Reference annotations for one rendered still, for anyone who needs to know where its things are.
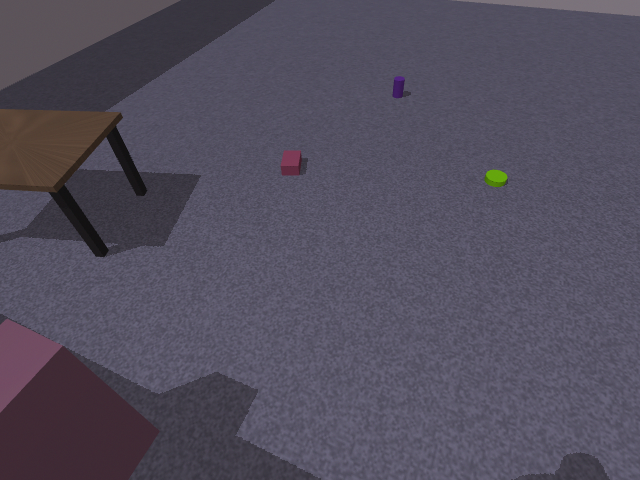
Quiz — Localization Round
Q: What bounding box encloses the coffee table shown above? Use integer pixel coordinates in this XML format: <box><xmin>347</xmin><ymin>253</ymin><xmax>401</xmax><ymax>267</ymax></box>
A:
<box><xmin>0</xmin><ymin>109</ymin><xmax>147</xmax><ymax>257</ymax></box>

